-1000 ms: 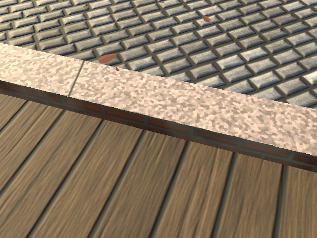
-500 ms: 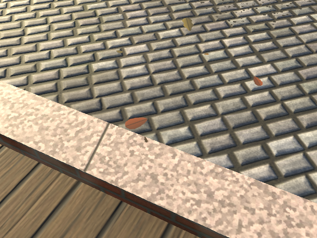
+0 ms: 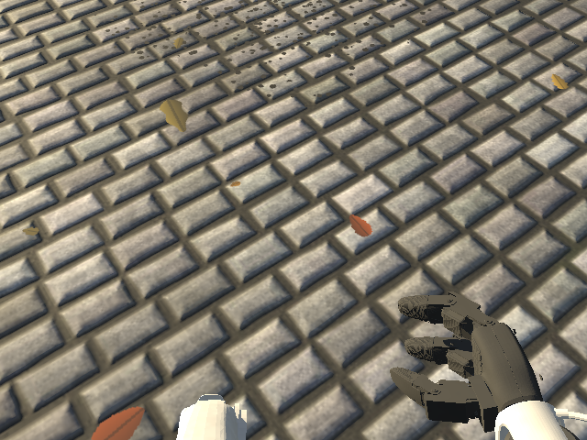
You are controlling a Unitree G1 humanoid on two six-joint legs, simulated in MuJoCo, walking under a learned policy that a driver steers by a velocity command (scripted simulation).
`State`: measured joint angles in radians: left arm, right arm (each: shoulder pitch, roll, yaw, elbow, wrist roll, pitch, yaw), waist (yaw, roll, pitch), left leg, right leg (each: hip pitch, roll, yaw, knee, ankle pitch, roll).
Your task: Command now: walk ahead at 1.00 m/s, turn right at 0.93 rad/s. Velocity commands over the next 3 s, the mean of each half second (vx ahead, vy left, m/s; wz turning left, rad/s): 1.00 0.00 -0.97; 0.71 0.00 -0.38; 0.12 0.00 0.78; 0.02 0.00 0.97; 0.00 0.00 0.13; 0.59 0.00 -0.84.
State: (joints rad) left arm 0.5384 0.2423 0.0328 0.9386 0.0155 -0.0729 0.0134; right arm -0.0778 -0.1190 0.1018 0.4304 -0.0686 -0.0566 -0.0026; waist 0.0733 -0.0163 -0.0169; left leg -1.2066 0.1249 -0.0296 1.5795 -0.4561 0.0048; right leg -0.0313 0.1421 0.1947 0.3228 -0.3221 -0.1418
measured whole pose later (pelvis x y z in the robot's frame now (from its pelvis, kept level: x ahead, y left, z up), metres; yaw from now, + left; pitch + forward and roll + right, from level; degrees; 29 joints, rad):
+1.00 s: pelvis +0.90 -0.15 +0.09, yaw -37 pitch +1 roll +0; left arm 0.29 0.27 0.03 0.77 0.01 -0.05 0.00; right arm 0.11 -0.28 -0.04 0.65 -0.01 -0.10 0.03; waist 0.01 0.01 0.09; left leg -0.52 -0.11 -0.01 0.53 -0.02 0.08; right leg -0.28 0.11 0.12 1.35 -0.47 0.02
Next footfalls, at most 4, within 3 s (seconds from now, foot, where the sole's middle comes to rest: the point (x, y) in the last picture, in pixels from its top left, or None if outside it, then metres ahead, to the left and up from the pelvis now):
0.08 left None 0.30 0.18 -0.65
0.54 right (367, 343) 0.65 -0.08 -0.65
0.90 left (414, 195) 1.10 -0.21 -0.65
1.52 right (483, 191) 1.12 -0.40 -0.65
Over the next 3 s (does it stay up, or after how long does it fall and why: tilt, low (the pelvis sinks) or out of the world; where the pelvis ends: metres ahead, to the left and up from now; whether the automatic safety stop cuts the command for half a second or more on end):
stays up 1.30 -0.20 0.11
